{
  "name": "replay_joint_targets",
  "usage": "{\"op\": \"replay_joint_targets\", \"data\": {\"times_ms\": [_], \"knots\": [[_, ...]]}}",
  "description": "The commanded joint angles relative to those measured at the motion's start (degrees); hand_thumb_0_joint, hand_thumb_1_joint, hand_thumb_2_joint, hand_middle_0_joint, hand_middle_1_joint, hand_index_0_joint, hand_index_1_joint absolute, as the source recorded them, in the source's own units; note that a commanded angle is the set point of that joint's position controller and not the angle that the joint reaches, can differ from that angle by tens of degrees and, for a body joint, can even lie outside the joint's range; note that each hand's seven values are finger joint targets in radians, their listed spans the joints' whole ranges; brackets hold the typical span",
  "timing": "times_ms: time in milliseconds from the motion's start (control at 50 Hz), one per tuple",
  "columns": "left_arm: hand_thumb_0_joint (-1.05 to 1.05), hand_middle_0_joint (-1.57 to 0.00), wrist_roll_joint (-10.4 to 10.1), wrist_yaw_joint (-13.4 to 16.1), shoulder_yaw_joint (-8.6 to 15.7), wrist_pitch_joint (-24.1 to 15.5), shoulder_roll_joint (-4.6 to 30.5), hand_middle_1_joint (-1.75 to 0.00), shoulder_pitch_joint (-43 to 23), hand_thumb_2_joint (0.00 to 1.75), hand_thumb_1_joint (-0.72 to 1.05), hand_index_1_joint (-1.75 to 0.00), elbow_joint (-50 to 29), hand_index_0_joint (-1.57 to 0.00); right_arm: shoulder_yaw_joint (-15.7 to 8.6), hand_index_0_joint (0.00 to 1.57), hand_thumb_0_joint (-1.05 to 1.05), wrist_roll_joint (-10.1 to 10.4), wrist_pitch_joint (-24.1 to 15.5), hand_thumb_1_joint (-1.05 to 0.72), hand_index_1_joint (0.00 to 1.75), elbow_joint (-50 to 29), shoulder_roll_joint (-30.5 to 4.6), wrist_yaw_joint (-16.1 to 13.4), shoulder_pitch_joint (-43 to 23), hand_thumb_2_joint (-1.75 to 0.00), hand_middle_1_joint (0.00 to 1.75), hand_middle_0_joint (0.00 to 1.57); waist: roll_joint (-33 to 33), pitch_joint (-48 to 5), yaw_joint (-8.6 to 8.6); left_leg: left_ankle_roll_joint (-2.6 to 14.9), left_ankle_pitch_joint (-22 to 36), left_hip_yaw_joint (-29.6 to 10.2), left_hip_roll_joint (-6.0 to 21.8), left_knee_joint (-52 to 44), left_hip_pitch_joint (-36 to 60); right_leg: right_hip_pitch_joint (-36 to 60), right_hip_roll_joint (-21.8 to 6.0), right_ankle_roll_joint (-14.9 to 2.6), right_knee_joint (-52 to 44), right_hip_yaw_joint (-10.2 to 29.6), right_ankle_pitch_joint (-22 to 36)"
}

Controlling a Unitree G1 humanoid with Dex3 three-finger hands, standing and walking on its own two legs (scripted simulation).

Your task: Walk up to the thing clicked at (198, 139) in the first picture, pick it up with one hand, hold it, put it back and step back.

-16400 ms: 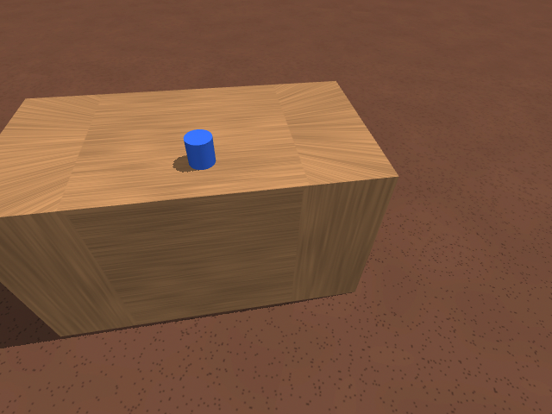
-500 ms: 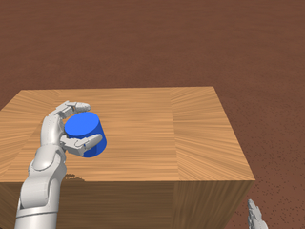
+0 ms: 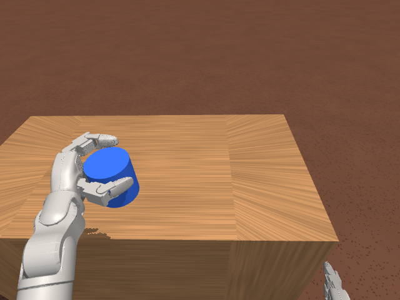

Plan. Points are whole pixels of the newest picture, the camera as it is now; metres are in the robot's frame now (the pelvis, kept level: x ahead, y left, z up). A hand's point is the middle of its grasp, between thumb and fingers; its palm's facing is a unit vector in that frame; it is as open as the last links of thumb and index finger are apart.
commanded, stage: hold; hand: left
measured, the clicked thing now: (113, 177) +0.33 +0.17 +0.15
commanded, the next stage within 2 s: crouch in 1.74 s
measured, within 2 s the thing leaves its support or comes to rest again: neither
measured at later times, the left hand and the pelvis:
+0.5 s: hand (111, 163) +0.34 +0.16 +0.18, palm faces +0.15 -0.99 -0.01, open 10.6 cm; pelvis +0.00 +0.00 +0.00, yaw +0 degrees
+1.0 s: hand (105, 169) +0.33 +0.17 +0.18, palm faces +0.16 -0.99 -0.03, open 10.6 cm; pelvis +0.00 +0.00 +0.00, yaw +0 degrees
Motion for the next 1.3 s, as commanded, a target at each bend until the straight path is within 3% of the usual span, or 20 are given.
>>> {"op": "replay_joint_targets", "data": {"times_ms": [0,100,180,200,220,240,280,300,400,440,520,540,600,740,820,960,1040,1120,1160,1280], "knots": [[0.0,-1.21,-1.3,-1.04,1.02,-4.54,7.22,-1.37,-21.64,1.18,-0.03,-1.37,-14.33,-1.24,-1.98,0.05,0.0,0.14,-3.01,0.5,0.05,-9.53,-7.31,-0.14,-7.44,-0.06,0.05,0.05,-2.35,-11.68,-0.85,1.28,12.14,0.86,-1.58,-4.64,6.02,1.25,2.14,-1.28,-4.86,-2.73,12.02],[0.0,-1.18,-1.31,0.49,5.1,-5.44,10.42,-1.35,-22.36,1.16,-0.02,-1.35,-20.68,-1.21,-2.92,0.05,0.0,-0.01,-3.07,0.51,0.05,-10.1,-8.24,-0.32,-6.13,-0.06,0.05,0.05,-2.3,-15.58,-0.21,1.16,14.28,0.92,-1.59,-4.06,7.8,3.1,2.23,-1.27,-4.55,-2.67,13.56],[0.0,-1.17,-1.07,1.86,6.0,-6.04,10.29,-1.37,-22.7,1.19,-0.02,-1.36,-20.67,-1.19,-2.63,0.05,0.0,-0.07,-2.66,0.51,0.05,-10.03,-7.11,-0.51,-6.87,-0.06,0.05,0.05,-1.75,-14.57,0.2,0.92,16.08,0.83,-1.49,-4.17,6.88,3.92,2.19,-1.34,-4.29,-2.41,15.02],[0.0,-1.18,-0.93,1.87,5.6,-6.24,10.32,-1.38,-23.38,1.2,-0.02,-1.38,-19.9,-1.2,-3.09,0.05,0.0,-0.18,-2.81,0.5,0.05,-11.16,-7.83,-0.7,-6.99,-0.06,0.05,0.05,-2.93,-15.19,-0.8,1.03,16.35,0.94,-1.37,-4.0,7.57,4.13,2.14,-1.21,-4.24,-2.21,15.46],[0.0,-1.18,-0.81,1.81,5.4,-6.32,10.52,-1.38,-23.44,1.21,-0.01,-1.39,-21.27,-1.21,-2.38,0.05,0.0,-0.07,-2.73,0.51,0.05,-10.23,-6.68,-0.82,-7.5,-0.06,0.05,0.05,-1.26,-14.78,0.02,1.1,16.14,1.04,-1.64,-3.97,7.28,3.83,1.96,-1.19,-4.35,-2.16,15.47],[0.0,-1.19,-0.78,1.61,4.45,-6.2,9.47,-1.39,-23.54,1.22,0.0,-1.39,-19.3,-1.22,-2.04,0.05,0.0,-0.22,-2.74,0.51,0.05,-10.92,-6.39,-0.84,-6.47,-0.06,0.05,0.05,-2.35,-14.97,-1.18,1.23,16.89,1.2,-1.57,-3.63,7.89,3.95,1.88,-0.97,-4.43,-2.05,16.46],[0.0,-1.2,-0.82,1.19,2.94,-5.86,8.7,-1.39,-23.87,1.21,0.0,-1.39,-18.9,-1.22,-2.0,0.05,0.0,-0.13,-3.19,0.51,0.05,-9.85,-6.37,-1.01,-8.01,-0.06,0.05,0.05,-0.84,-12.94,-1.03,1.08,15.52,1.18,-1.64,-4.18,7.38,2.77,1.85,-1.14,-4.58,-2.16,15.19],[0.0,-1.21,-1.03,0.83,3.74,-5.9,9.49,-1.39,-24.3,1.22,0.01,-1.4,-18.89,-1.23,-1.67,0.05,0.0,-0.23,-3.19,0.51,0.05,-9.14,-6.43,-1.09,-8.11,-0.06,0.05,0.05,-1.3,-12.38,-0.58,1.2,14.48,1.17,-1.76,-4.3,6.82,2.7,1.81,-1.08,-5.07,-2.25,14.32],[0.0,-1.21,-1.47,-0.79,1.72,-3.83,8.06,-1.39,-25.18,1.22,0.0,-1.39,-12.06,-1.23,-1.53,0.05,0.0,-0.15,-3.27,0.51,0.05,-6.95,-6.76,-0.85,-8.27,-0.06,0.05,0.05,-2.17,-10.41,-1.48,1.31,14.07,1.06,-1.62,-4.81,6.73,1.36,1.92,-1.11,-5.23,-2.59,14.17],[0.0,-1.22,-1.74,-1.02,2.68,-3.16,8.39,-1.39,-24.41,1.21,0.02,-1.39,-10.29,-1.25,-2.67,0.05,0.0,-0.01,-3.21,0.51,0.05,-8.05,-8.4,-0.74,-8.4,-0.06,0.05,0.05,-3.83,-11.5,-1.15,1.33,13.85,0.79,-1.49,-5.22,7.29,1.7,2.16,-1.23,-5.46,-2.99,13.61],[0.0,-1.22,-1.86,-1.3,3.08,-3.38,8.45,-1.39,-24.21,1.21,0.02,-1.39,-12.91,-1.24,-2.06,0.05,0.0,0.29,-2.73,0.52,0.05,-8.6,-7.19,0.11,-7.06,-0.06,0.05,0.05,-5.3,-11.25,-0.41,1.71,11.95,1.38,-2.13,-5.13,6.44,1.73,1.85,-1.05,-6.34,-2.97,11.96],[0.0,-1.21,-1.96,-1.04,4.78,-3.66,9.68,-1.39,-24.07,1.21,0.02,-1.39,-12.28,-1.24,-3.05,0.05,0.0,0.18,-2.65,0.52,0.05,-9.49,-8.44,0.04,-5.77,-0.06,0.05,0.05,-6.84,-12.4,-0.87,1.86,12.32,1.27,-1.93,-4.99,7.0,2.48,1.92,-0.86,-6.16,-2.95,12.32],[0.0,-1.19,-1.71,0.12,6.52,-4.91,10.54,-1.37,-23.49,1.2,0.03,-1.37,-17.19,-1.21,-2.63,0.05,0.0,0.37,-2.31,0.52,0.05,-9.6,-7.16,0.37,-5.55,-0.06,0.05,0.05,-3.96,-13.16,0.4,1.44,13.37,1.58,-2.05,-4.8,6.7,2.91,1.89,-1.17,-5.85,-2.66,12.78],[0.0,-1.2,-0.39,1.69,4.79,-7.81,10.3,-1.41,-23.45,1.25,0.08,-1.41,-23.09,-1.23,-1.26,0.05,0.0,-0.15,-2.46,0.51,0.05,-12.46,-5.95,-0.28,-9.47,-0.06,0.05,0.05,-0.76,-15.73,0.33,0.85,15.1,0.91,-1.44,-4.72,7.59,4.97,2.13,-1.44,-5.06,-2.3,13.95],[0.0,-1.23,-0.72,0.54,3.27,-7.24,9.93,-1.43,-22.62,1.28,0.07,-1.44,-18.88,-1.25,-1.9,0.05,0.0,-0.47,-2.94,0.51,0.05,-8.97,-7.13,-1.39,-9.81,-0.06,0.05,0.05,-1.32,-12.77,-1.26,1.26,12.99,1.02,-1.54,-4.88,7.13,2.94,2.03,-1.19,-5.49,-2.05,13.16],[0.0,-1.23,-2.28,-2.0,1.79,-4.36,7.89,-1.41,-21.13,1.24,0.09,-1.41,-13.21,-1.25,-1.08,0.05,0.0,-0.1,-2.95,0.52,0.05,-6.22,-6.58,-1.01,-7.16,-0.06,0.05,0.05,-4.06,-10.2,-1.7,1.69,10.87,1.09,-1.74,-5.75,6.88,1.21,2.2,-1.0,-6.42,-2.9,11.45],[0.0,-1.22,-2.38,-1.46,3.88,-4.12,8.85,-1.42,-21.16,1.27,0.1,-1.42,-13.65,-1.25,-2.49,0.05,0.0,0.08,-2.7,0.53,0.05,-7.45,-8.06,-0.48,-5.93,-0.06,0.05,0.05,-4.8,-11.16,-1.24,1.58,12.47,1.33,-1.79,-5.57,7.13,1.81,2.14,-0.99,-6.37,-2.89,12.61],[0.0,-1.19,-1.49,0.09,3.86,-5.49,8.96,-1.4,-22.16,1.25,0.06,-1.4,-19.01,-1.21,-1.44,0.05,0.0,0.31,-2.54,0.52,0.05,-9.1,-6.34,0.02,-6.57,-0.06,0.05,0.05,-1.7,-13.16,-0.09,1.19,14.76,1.25,-1.84,-5.23,7.92,3.11,2.02,-1.44,-5.42,-2.82,14.24],[0.0,-1.2,-1.17,0.97,5.46,-6.51,10.47,-1.4,-22.51,1.25,0.06,-1.4,-21.05,-1.22,-1.94,0.05,0.0,0.14,-2.75,0.52,0.05,-10.52,-7.1,-0.08,-7.81,-0.06,0.05,0.05,-2.32,-15.18,0.31,1.21,15.86,0.98,-1.78,-4.9,8.29,4.58,1.99,-1.38,-5.25,-2.57,15.0],[0.0,-1.22,-0.33,2.1,4.5,-7.48,10.55,-1.43,-24.15,1.29,0.06,-1.44,-20.85,-1.24,-1.7,0.05,0.0,-0.44,-3.14,0.51,0.05,-10.08,-6.94,-1.1,-10.61,-0.07,0.05,0.05,0.76,-16.16,-0.26,0.87,15.05,0.99,-1.52,-5.0,8.31,4.72,2.06,-1.59,-5.0,-2.14,14.47]]}}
